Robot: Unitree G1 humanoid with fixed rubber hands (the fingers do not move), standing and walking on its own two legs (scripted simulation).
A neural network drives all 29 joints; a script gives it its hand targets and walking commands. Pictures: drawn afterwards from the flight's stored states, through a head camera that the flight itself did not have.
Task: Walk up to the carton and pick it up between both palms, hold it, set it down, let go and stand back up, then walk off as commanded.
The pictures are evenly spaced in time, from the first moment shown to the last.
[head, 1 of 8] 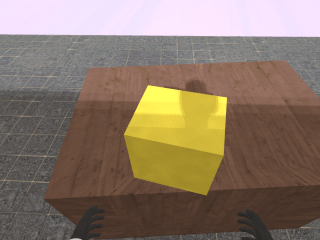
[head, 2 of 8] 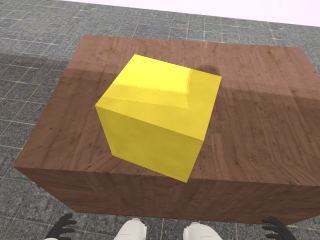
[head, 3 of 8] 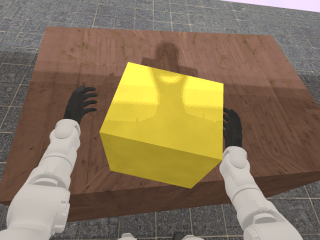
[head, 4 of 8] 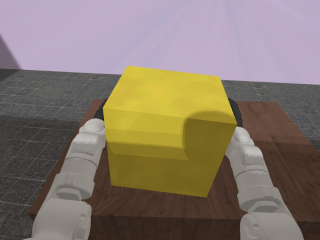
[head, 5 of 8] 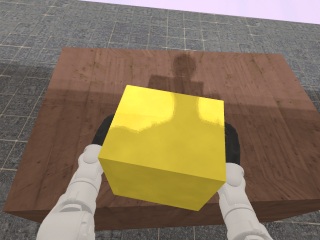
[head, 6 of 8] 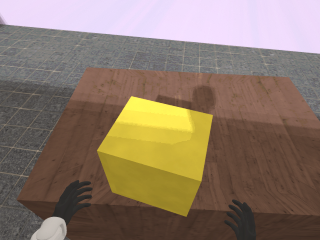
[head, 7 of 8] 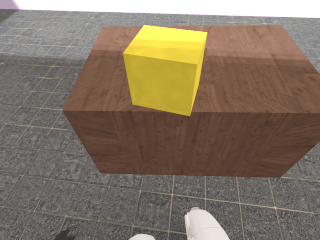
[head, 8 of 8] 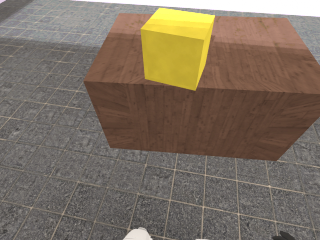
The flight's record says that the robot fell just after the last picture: no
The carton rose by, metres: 0.21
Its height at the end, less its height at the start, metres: +0.00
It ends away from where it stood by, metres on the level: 0.01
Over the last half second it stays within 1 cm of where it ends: yes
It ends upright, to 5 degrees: yes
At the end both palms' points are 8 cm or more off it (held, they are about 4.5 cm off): yes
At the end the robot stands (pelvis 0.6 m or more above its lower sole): yes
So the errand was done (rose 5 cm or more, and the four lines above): yes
